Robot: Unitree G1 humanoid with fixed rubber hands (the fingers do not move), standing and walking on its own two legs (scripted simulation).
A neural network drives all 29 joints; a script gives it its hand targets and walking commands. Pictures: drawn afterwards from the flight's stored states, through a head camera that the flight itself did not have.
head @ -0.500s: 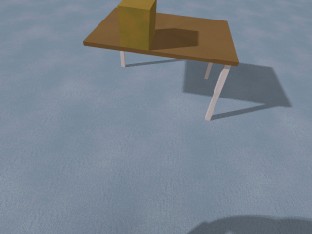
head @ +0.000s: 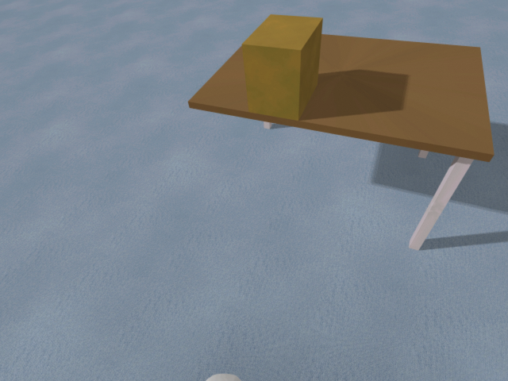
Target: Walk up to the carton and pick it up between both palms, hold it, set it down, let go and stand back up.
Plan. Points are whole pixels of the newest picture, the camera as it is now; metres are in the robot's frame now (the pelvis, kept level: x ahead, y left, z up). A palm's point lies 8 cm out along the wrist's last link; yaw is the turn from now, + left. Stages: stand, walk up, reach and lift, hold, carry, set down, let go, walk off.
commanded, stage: walk up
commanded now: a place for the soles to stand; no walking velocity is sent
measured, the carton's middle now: (284, 66) +1.12 -0.02 -0.05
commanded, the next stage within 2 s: none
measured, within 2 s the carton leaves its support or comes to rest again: neither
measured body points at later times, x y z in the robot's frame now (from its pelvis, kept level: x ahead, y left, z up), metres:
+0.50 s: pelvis +0.24 +0.03 -0.01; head +0.27 +0.05 +0.44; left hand +0.25 +0.28 -0.15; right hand +0.34 -0.20 -0.13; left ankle +0.29 +0.11 -0.73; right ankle +0.23 -0.11 -0.65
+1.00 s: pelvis +0.47 -0.02 +0.00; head +0.49 -0.04 +0.45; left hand +0.51 +0.23 -0.11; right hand +0.51 -0.27 -0.15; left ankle +0.46 +0.11 -0.65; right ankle +0.51 -0.12 -0.73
